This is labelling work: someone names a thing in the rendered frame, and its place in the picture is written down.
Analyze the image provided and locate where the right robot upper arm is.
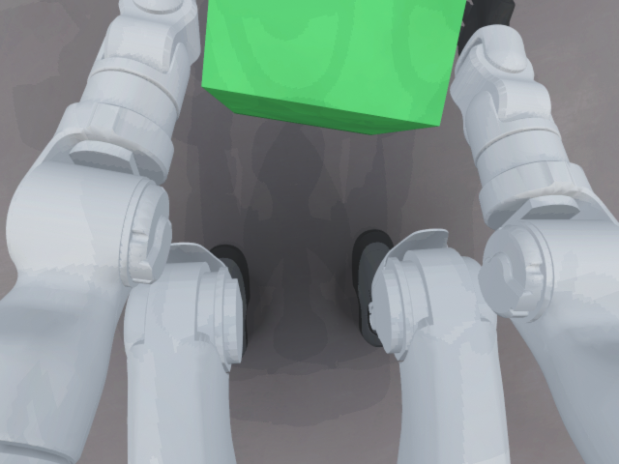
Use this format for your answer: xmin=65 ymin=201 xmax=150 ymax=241
xmin=478 ymin=219 xmax=619 ymax=464

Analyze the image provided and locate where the carton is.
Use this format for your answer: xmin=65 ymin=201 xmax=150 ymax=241
xmin=201 ymin=0 xmax=466 ymax=135

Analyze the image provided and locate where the left robot forearm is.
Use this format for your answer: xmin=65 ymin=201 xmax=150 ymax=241
xmin=6 ymin=0 xmax=201 ymax=263

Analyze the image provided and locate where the left robot upper arm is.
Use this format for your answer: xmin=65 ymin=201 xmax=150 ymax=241
xmin=0 ymin=160 xmax=172 ymax=464

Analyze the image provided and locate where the robot right shin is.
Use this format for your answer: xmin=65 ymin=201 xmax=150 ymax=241
xmin=368 ymin=229 xmax=497 ymax=342

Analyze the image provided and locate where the right robot forearm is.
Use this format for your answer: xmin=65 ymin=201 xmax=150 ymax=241
xmin=450 ymin=24 xmax=619 ymax=230

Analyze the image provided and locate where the robot right hand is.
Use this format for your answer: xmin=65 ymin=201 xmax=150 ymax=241
xmin=457 ymin=0 xmax=516 ymax=56

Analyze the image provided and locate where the left robot thigh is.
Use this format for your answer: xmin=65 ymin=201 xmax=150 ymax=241
xmin=127 ymin=262 xmax=243 ymax=464

